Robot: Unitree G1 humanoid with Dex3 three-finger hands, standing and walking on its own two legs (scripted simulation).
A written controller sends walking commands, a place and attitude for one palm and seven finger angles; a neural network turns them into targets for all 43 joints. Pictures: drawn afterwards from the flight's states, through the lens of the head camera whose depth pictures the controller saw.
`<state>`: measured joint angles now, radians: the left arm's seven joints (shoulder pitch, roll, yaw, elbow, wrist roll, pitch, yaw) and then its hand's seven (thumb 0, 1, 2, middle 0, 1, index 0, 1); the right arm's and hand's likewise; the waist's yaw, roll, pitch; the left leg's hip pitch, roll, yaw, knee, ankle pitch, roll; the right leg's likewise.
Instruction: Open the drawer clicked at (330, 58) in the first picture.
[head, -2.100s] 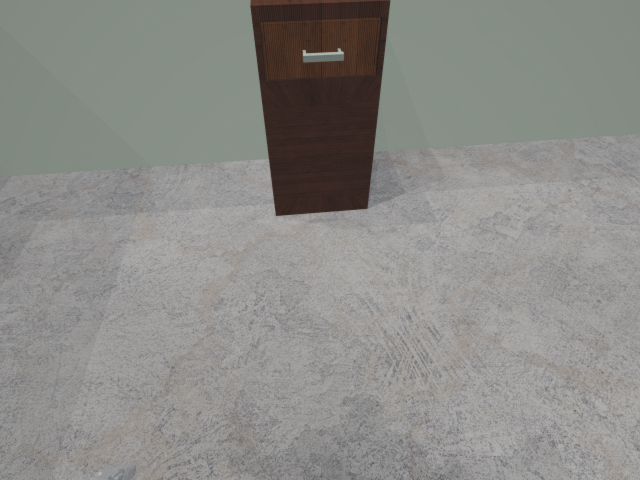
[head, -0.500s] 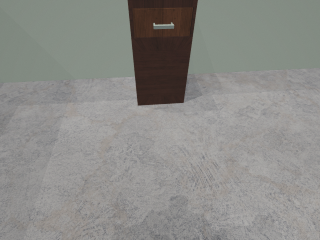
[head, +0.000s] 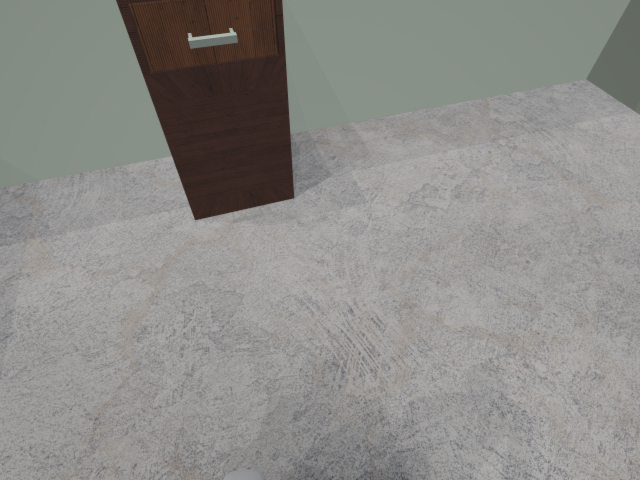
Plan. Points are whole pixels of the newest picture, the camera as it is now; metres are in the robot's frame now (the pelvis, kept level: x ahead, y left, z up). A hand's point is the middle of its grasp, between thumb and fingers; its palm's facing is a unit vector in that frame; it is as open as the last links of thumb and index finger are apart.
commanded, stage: walk to a spot facing it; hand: left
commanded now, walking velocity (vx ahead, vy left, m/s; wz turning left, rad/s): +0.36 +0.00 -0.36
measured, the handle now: (212, 37) +1.20 +0.40 -0.01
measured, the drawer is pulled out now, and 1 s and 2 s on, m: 0.00 0.00 0.00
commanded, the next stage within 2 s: turn to face it in 1.02 s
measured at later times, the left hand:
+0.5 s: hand (178, 395) +0.26 +0.25 -0.17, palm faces -0.15 -0.98 -0.16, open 7.4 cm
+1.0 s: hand (321, 234) +0.61 +0.05 -0.16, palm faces -0.49 -0.85 -0.19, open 7.3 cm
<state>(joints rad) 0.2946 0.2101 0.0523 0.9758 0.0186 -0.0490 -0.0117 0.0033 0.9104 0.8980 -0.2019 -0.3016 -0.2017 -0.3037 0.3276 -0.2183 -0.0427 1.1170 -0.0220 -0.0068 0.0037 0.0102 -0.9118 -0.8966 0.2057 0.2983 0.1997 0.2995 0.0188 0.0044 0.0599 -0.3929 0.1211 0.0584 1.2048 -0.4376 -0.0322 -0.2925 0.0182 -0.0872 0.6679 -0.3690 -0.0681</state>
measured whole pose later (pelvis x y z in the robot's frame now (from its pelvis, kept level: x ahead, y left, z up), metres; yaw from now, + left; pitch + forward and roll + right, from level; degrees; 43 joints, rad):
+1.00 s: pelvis +0.40 -0.05 -0.01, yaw -29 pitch -1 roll +1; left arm 0.10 0.18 0.07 0.93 0.03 -0.03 -0.03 0.00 0.91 0.90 -0.20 -0.30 -0.20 -0.30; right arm 0.50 -0.11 -0.04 1.13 -0.02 -0.03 0.00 0.01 -0.91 -0.90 0.21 0.30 0.20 0.30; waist -0.05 0.00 0.09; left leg -0.10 0.19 0.27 1.00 -0.53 -0.07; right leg -0.47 -0.01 -0.17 0.69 -0.19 -0.12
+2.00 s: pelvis +0.54 -0.15 +0.01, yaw -7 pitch +1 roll +0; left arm 0.12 0.20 0.06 0.87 0.02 0.02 0.03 0.00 0.91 0.90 -0.20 -0.30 -0.20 -0.30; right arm 0.23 -0.25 -0.11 0.95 -0.02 0.05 0.01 0.01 -0.91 -0.90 0.21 0.30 0.20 0.30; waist -0.04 0.06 0.04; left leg -0.44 -0.05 -0.11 0.73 -0.37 -0.03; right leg -0.27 -0.03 -0.05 0.57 -0.29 0.01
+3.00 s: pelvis +0.56 -0.17 +0.02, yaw +22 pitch -2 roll +1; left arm 0.23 0.15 0.02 0.93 0.02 0.01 0.02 0.00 0.91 0.90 -0.20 -0.30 -0.20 -0.30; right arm 0.24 -0.24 -0.08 1.01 -0.03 0.07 0.02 0.01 -0.91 -0.90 0.20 0.30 0.20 0.30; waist -0.01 0.05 0.03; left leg -0.44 0.01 -0.02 1.11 -0.37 -0.04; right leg -0.22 -0.06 -0.15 0.50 -0.26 -0.03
